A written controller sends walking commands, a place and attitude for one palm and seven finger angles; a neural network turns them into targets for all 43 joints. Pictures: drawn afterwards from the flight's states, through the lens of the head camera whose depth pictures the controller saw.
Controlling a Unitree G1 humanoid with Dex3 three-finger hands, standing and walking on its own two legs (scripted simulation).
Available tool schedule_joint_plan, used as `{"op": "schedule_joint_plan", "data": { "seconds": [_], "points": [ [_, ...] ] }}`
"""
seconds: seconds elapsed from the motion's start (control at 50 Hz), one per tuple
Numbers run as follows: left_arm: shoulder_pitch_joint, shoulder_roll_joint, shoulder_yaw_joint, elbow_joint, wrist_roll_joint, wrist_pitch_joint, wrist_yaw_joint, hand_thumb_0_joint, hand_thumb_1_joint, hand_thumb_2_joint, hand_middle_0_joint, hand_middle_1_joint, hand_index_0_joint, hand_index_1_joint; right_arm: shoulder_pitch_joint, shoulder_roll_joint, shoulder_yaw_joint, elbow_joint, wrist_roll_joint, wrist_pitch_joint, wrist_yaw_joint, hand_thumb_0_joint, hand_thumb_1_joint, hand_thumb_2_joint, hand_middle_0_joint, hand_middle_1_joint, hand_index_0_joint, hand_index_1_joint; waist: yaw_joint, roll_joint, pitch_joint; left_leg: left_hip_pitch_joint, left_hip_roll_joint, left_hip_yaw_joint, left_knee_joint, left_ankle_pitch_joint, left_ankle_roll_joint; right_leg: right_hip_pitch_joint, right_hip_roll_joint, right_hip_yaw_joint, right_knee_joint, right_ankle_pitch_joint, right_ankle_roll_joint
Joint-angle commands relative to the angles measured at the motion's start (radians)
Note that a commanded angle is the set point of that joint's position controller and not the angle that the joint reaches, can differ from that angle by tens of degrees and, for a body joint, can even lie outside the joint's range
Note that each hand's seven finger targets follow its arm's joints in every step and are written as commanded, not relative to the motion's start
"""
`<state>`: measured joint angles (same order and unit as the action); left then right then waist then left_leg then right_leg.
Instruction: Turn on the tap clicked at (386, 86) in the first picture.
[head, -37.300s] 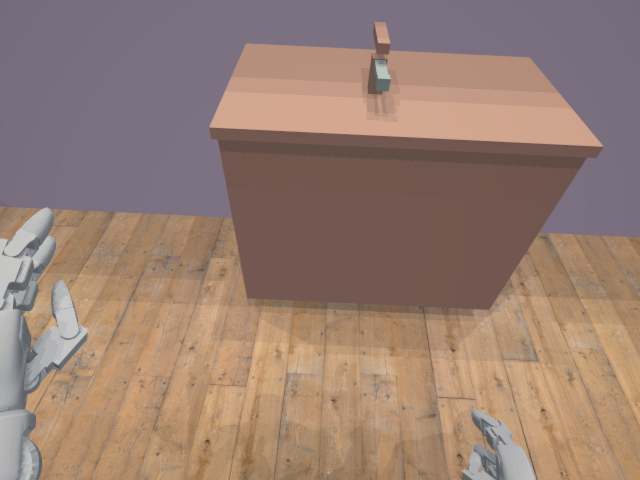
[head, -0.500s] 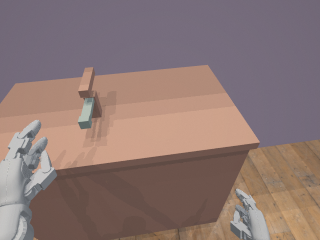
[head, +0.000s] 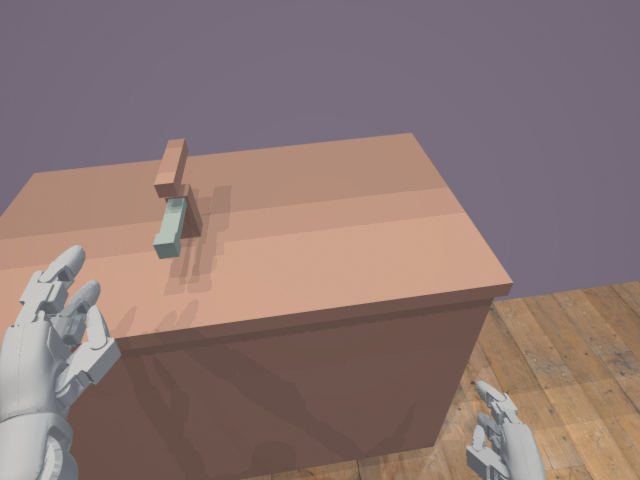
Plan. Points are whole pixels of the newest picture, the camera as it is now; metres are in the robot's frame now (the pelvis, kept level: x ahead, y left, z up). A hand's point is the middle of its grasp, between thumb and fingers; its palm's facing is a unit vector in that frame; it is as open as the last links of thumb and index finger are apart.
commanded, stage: turn the palm inward beside the body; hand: left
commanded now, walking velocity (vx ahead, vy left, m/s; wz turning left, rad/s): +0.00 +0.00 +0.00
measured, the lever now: (167, 245) +0.38 +0.28 +0.11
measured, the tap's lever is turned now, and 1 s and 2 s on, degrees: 0 0 0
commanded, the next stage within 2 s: reach beside the lever's end, fingers flat in 0.30 s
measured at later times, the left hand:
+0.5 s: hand (148, 334) +0.20 +0.20 +0.16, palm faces +0.45 -0.88 -0.15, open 7.4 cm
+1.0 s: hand (143, 310) +0.24 +0.23 +0.15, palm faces +0.48 -0.87 -0.13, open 7.4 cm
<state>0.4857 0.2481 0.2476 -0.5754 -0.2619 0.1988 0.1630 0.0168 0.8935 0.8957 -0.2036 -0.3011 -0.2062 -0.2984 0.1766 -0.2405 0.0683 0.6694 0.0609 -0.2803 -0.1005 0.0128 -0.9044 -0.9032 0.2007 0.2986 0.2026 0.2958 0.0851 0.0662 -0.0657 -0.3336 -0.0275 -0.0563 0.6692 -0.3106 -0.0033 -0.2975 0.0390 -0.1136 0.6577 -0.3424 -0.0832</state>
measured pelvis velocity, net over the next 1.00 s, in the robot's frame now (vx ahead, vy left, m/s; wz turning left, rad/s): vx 0.01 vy -0.03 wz -0.01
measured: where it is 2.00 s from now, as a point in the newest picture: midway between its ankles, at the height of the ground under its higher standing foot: outside the picture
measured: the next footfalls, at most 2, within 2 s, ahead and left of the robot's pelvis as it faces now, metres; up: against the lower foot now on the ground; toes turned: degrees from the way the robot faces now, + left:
none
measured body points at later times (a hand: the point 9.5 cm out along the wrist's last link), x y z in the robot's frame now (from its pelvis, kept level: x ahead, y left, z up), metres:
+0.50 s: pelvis +0.02 -0.03 +0.00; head -0.01 -0.07 +0.45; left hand +0.17 +0.25 +0.17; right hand +0.23 -0.24 -0.07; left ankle +0.03 +0.12 -0.72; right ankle +0.01 -0.06 -0.72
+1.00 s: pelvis +0.01 -0.03 +0.00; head +0.00 -0.07 +0.45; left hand +0.21 +0.27 +0.16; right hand +0.20 -0.26 -0.08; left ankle +0.03 +0.12 -0.72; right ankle +0.01 -0.06 -0.72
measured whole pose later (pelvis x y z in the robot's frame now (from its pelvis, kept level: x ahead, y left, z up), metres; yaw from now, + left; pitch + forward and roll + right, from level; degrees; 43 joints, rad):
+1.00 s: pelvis +0.01 -0.03 +0.00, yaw -1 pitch +1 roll +1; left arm 0.30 0.27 0.33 -0.29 -0.29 0.15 0.13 0.02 0.89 0.90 -0.20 -0.29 -0.20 -0.29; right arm 0.19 -0.26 0.03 0.69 0.07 -0.26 -0.12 0.01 -0.91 -0.90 0.20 0.30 0.20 0.30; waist 0.06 0.07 -0.07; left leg -0.34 0.00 -0.06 0.64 -0.31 -0.03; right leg -0.32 0.07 -0.11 0.64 -0.35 -0.12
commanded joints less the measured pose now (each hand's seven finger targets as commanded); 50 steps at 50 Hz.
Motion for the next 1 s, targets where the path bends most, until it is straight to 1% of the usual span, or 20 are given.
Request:
{"op": "schedule_joint_plan", "data": {
  "seconds": [0.0,0.08,0.16,0.28,0.32,0.36,0.38,0.44,0.48,0.52,0.54,0.62,0.68,0.7,0.76,0.78,0.8,0.86,0.92,0.98],
  "points": [
    [-0.098,0.135,0.087,-0.211,0.0,-0.056,-0.006,0.0,0.9,0.9,-0.2,-0.3,-0.2,-0.3,-0.175,-0.1,-0.038,-0.183,0.004,-0.061,-0.009,0.0,-0.9,-0.9,0.2,0.3,0.2,0.3,0.003,-0.033,-0.032,0.019,0.021,-0.012,-0.1,0.056,0.038,-0.018,-0.071,0.084,-0.183,0.038,0.073],
    [-0.091,0.153,0.104,-0.222,0.004,-0.054,-0.005,0.0,0.9,0.9,-0.2,-0.3,-0.2,-0.3,-0.164,-0.104,-0.041,-0.182,0.002,-0.061,-0.007,0.0,-0.9,-0.9,0.2,0.3,0.2,0.3,0.008,-0.012,-0.056,0.035,0.018,-0.004,-0.083,0.134,0.039,0.009,-0.074,0.089,-0.17,0.148,0.073],
    [-0.086,0.141,0.096,-0.219,0.0,-0.068,-0.007,0.0,0.9,0.9,-0.2,-0.3,-0.2,-0.3,-0.149,-0.105,-0.047,-0.189,-0.003,-0.063,-0.007,0.0,-0.9,-0.9,0.2,0.3,0.2,0.3,0.0,-0.072,-0.07,0.038,0.021,0.003,-0.069,0.16,0.043,0.017,-0.079,0.098,-0.17,0.203,0.085],
    [-0.078,0.151,0.11,-0.206,0.006,-0.078,-0.003,0.0,0.9,0.9,-0.2,-0.3,-0.2,-0.3,-0.144,-0.102,-0.047,-0.185,0.0,-0.063,-0.006,0.0,-0.9,-0.9,0.2,0.3,0.2,0.3,0.005,-0.037,-0.063,0.037,0.016,0.008,-0.064,0.164,0.042,0.022,-0.083,0.108,-0.174,0.22,0.086],
    [-0.071,0.143,0.103,-0.193,-0.002,-0.075,-0.009,0.0,0.9,0.9,-0.2,-0.3,-0.2,-0.3,-0.137,-0.104,-0.049,-0.191,-0.001,-0.061,-0.007,0.0,-0.9,-0.9,0.2,0.3,0.2,0.3,0.0,-0.088,-0.064,0.024,0.019,0.007,-0.059,0.163,0.043,0.032,-0.089,0.12,-0.178,0.241,0.094],
    [-0.079,0.142,0.103,-0.197,-0.006,-0.073,-0.015,0.0,0.9,0.9,-0.2,-0.3,-0.2,-0.3,-0.136,-0.106,-0.05,-0.189,0.0,-0.06,-0.008,0.0,-0.9,-0.9,0.2,0.3,0.2,0.3,-0.001,-0.092,-0.073,0.022,0.019,0.008,-0.053,0.17,0.042,0.046,-0.098,0.132,-0.179,0.274,0.102],
    [-0.079,0.153,0.115,-0.197,-0.004,-0.071,-0.015,0.0,0.9,0.9,-0.2,-0.3,-0.2,-0.3,-0.144,-0.102,-0.049,-0.187,0.003,-0.06,-0.009,0.0,-0.9,-0.9,0.2,0.3,0.2,0.3,0.004,-0.053,-0.068,0.028,0.017,0.009,-0.054,0.17,0.041,0.043,-0.096,0.133,-0.182,0.265,0.098],
    [-0.104,0.157,0.128,-0.161,-0.005,-0.07,-0.012,0.0,0.9,0.9,-0.2,-0.3,-0.2,-0.3,-0.132,-0.105,-0.053,-0.182,0.001,-0.051,-0.012,0.0,-0.9,-0.9,0.2,0.3,0.2,0.3,-0.003,-0.085,-0.067,0.016,0.019,0.006,-0.053,0.169,0.04,0.046,-0.101,0.143,-0.182,0.286,0.104],
    [-0.116,0.176,0.152,-0.148,-0.005,-0.076,-0.01,0.0,0.9,0.9,-0.2,-0.3,-0.2,-0.3,-0.136,-0.105,-0.054,-0.176,0.003,-0.05,-0.012,0.0,-0.9,-0.9,0.2,0.3,0.2,0.3,-0.002,-0.067,-0.067,0.019,0.017,0.007,-0.051,0.17,0.039,0.047,-0.103,0.149,-0.186,0.294,0.106],
    [-0.138,0.168,0.143,-0.127,-0.01,-0.079,-0.012,0.0,0.9,0.9,-0.2,-0.3,-0.2,-0.3,-0.131,-0.103,-0.053,-0.177,0.003,-0.046,-0.014,0.0,-0.9,-0.9,0.2,0.3,0.2,0.3,-0.006,-0.061,-0.06,0.007,0.017,0.006,-0.052,0.151,0.037,0.039,-0.106,0.156,-0.189,0.268,0.108],
    [-0.16,0.187,0.162,-0.104,-0.014,-0.081,-0.012,0.0,0.9,0.9,-0.2,-0.3,-0.2,-0.3,-0.131,-0.106,-0.055,-0.171,0.003,-0.045,-0.018,0.0,-0.9,-0.9,0.2,0.3,0.2,0.3,-0.01,-0.098,-0.052,-0.007,0.019,0.003,-0.051,0.137,0.037,0.04,-0.11,0.168,-0.199,0.252,0.113],
    [-0.236,0.216,0.189,-0.04,-0.021,-0.089,-0.017,0.0,0.9,0.9,-0.2,-0.3,-0.2,-0.3,-0.145,-0.104,-0.058,-0.153,0.008,-0.041,-0.025,0.0,-0.9,-0.9,0.2,0.3,0.2,0.3,-0.018,-0.08,-0.04,-0.03,0.021,-0.002,-0.042,0.094,0.031,0.037,-0.13,0.211,-0.226,0.179,0.12],
    [-0.283,0.223,0.19,-0.028,-0.016,-0.091,-0.024,0.0,0.9,0.9,-0.2,-0.3,-0.2,-0.3,-0.165,-0.104,-0.057,-0.15,0.01,-0.043,-0.025,0.0,-0.9,-0.9,0.2,0.3,0.2,0.3,-0.015,-0.006,-0.054,-0.022,0.02,-0.003,-0.041,0.09,0.027,0.036,-0.136,0.222,-0.227,0.159,0.113],
    [-0.308,0.222,0.18,-0.008,-0.017,-0.091,-0.026,0.0,0.9,0.9,-0.2,-0.3,-0.2,-0.3,-0.16,-0.104,-0.058,-0.146,0.01,-0.041,-0.028,0.0,-0.9,-0.9,0.2,0.3,0.2,0.3,-0.025,-0.03,-0.056,-0.029,0.022,-0.005,-0.045,0.077,0.025,0.035,-0.139,0.224,-0.229,0.136,0.114],
    [-0.303,0.223,0.186,0.018,-0.023,-0.097,-0.035,0.0,0.9,0.9,-0.2,-0.3,-0.2,-0.3,-0.16,-0.11,-0.062,-0.15,0.007,-0.046,-0.029,0.0,-0.9,-0.9,0.2,0.3,0.2,0.3,-0.017,-0.065,-0.08,-0.044,0.024,-0.011,-0.044,0.084,0.024,0.058,-0.144,0.233,-0.219,0.166,0.119],
    [-0.314,0.235,0.198,0.032,-0.019,-0.101,-0.034,0.0,0.9,0.9,-0.2,-0.3,-0.2,-0.3,-0.165,-0.107,-0.062,-0.142,0.012,-0.046,-0.028,0.0,-0.9,-0.9,0.2,0.3,0.2,0.3,-0.015,-0.041,-0.074,-0.031,0.021,-0.005,-0.048,0.093,0.026,0.055,-0.136,0.221,-0.217,0.174,0.115],
    [-0.308,0.214,0.18,0.03,-0.02,-0.106,-0.036,0.0,0.9,0.9,-0.199,-0.298,-0.199,-0.298,-0.156,-0.106,-0.063,-0.149,0.009,-0.046,-0.027,0.0,-0.9,-0.9,0.2,0.3,0.2,0.3,-0.015,-0.048,-0.091,-0.027,0.02,-0.004,-0.053,0.098,0.026,0.06,-0.134,0.213,-0.207,0.187,0.114],
    [-0.297,0.233,0.207,0.063,-0.026,-0.107,-0.036,0.0,0.9,0.9,-0.197,-0.29,-0.197,-0.29,-0.143,-0.113,-0.067,-0.149,0.008,-0.044,-0.029,0.0,-0.9,-0.9,0.2,0.3,0.2,0.3,-0.009,-0.097,-0.104,-0.036,0.021,-0.002,-0.054,0.113,0.028,0.074,-0.129,0.207,-0.199,0.226,0.119],
    [-0.303,0.227,0.21,0.085,-0.023,-0.11,-0.028,0.0,0.9,0.9,-0.194,-0.282,-0.194,-0.282,-0.135,-0.111,-0.069,-0.153,0.01,-0.041,-0.029,0.0,-0.9,-0.9,0.2,0.3,0.2,0.3,-0.009,-0.099,-0.096,-0.022,0.019,0.004,-0.066,0.124,0.031,0.061,-0.114,0.183,-0.193,0.229,0.114],
    [-0.344,0.246,0.223,0.091,-0.012,-0.119,-0.019,0.0,0.9,0.9,-0.192,-0.275,-0.192,-0.275,-0.138,-0.111,-0.068,-0.145,0.012,-0.035,-0.03,0.0,-0.9,-0.9,0.2,0.3,0.2,0.3,-0.013,-0.058,-0.088,-0.014,0.016,0.01,-0.067,0.133,0.032,0.058,-0.11,0.183,-0.193,0.233,0.109]
  ]
}}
